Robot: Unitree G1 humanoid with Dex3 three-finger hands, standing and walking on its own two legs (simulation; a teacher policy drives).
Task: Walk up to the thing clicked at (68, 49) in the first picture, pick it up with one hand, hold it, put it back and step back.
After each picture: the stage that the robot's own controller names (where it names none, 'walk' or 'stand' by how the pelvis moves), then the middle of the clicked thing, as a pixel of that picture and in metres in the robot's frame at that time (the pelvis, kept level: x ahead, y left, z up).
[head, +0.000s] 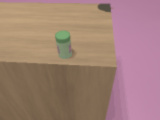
stand; (63, 45) +0.59 +0.12 +0.02
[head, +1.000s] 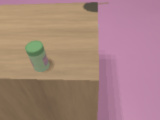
walk; (38, 56) +0.48 +0.23 +0.04
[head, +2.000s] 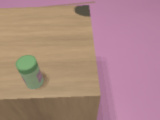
stand; (30, 72) +0.39 +0.21 +0.04
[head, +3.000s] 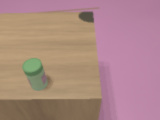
stand; (36, 74) +0.40 +0.21 +0.02
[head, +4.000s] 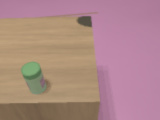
stand; (34, 78) +0.40 +0.21 +0.02
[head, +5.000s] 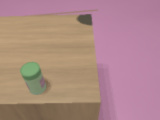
stand; (34, 78) +0.39 +0.21 +0.02
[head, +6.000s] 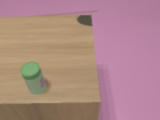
stand; (34, 78) +0.39 +0.21 +0.02
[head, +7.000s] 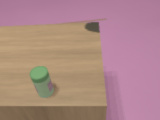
rise first; (42, 82) +0.39 +0.21 +0.02
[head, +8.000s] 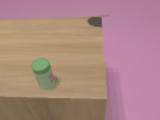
go down; (43, 74) +0.42 +0.21 +0.03
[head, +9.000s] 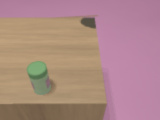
go down; (39, 78) +0.40 +0.19 +0.04
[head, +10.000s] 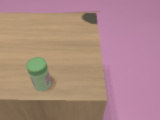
approach; (39, 74) +0.40 +0.19 +0.04
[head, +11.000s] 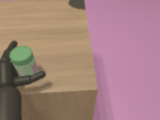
close; (25, 65) +0.41 +0.21 +0.07
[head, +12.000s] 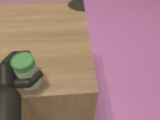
lift; (27, 71) +0.39 +0.20 +0.07
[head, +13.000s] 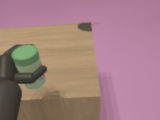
lift; (30, 67) +0.33 +0.18 +0.19
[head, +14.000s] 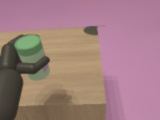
hold; (34, 58) +0.34 +0.17 +0.22
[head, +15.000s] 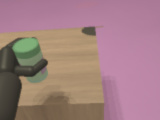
hold; (32, 61) +0.33 +0.17 +0.21
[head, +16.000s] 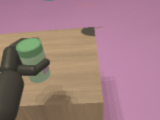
hold; (34, 61) +0.34 +0.16 +0.21
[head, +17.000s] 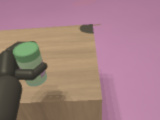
crouch; (31, 64) +0.33 +0.17 +0.20
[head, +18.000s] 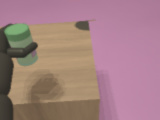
lower; (22, 45) +0.41 +0.20 +0.21
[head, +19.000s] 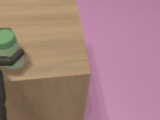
lower; (9, 50) +0.45 +0.23 +0.10
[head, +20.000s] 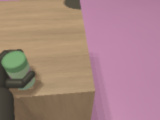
lower; (20, 71) +0.38 +0.21 +0.08
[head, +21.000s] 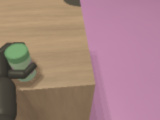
lower; (21, 63) +0.42 +0.21 +0.08
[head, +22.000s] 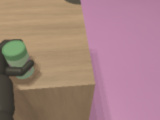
lower; (19, 60) +0.42 +0.21 +0.08
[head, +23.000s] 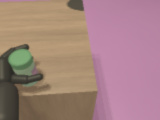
open; (25, 68) +0.40 +0.20 +0.07
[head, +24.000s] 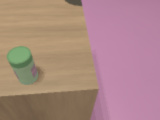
sink last; (24, 66) +0.40 +0.19 +0.07
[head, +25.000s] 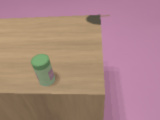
sink last; (43, 70) +0.42 +0.21 +0.05
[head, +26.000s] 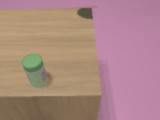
stand; (35, 71) +0.40 +0.20 +0.05
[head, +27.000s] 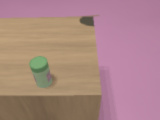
stand; (41, 72) +0.43 +0.20 +0.03
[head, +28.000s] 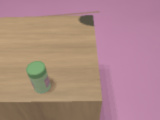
stand; (39, 77) +0.40 +0.20 +0.02
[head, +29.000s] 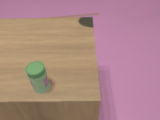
stand; (38, 77) +0.40 +0.20 +0.02
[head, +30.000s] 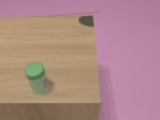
stand; (37, 79) +0.39 +0.20 +0.02
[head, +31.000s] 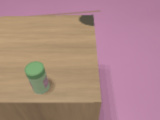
stand; (38, 78) +0.40 +0.20 +0.02
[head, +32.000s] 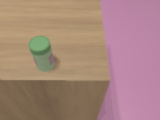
walk; (42, 54) +0.44 +0.16 +0.05
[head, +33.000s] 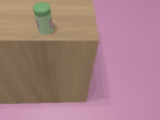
walk; (43, 19) +0.62 +0.21 +0.04
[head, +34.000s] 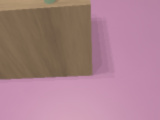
walk; out of the picture +0.90 +0.25 +0.04
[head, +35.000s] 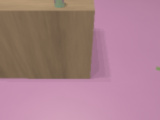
stand; out of the picture +1.02 +0.19 +0.03
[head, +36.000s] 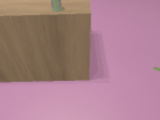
stand; (56, 1) +1.04 +0.20 +0.02
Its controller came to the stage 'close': yes
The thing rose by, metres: 0.22
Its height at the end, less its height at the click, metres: +0.00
